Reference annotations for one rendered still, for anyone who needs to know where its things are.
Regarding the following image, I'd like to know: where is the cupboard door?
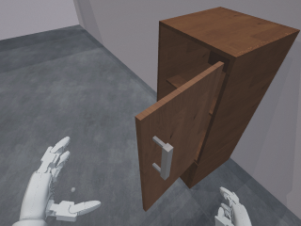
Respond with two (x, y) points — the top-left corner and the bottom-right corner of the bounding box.
(135, 61), (225, 212)

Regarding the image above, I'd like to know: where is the right robot hand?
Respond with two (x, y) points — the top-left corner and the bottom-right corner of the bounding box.
(214, 186), (252, 226)

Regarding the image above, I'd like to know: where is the handle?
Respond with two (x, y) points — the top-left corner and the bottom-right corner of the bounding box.
(152, 136), (174, 180)

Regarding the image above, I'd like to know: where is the left robot hand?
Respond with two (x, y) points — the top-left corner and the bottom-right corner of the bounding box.
(19, 137), (102, 222)

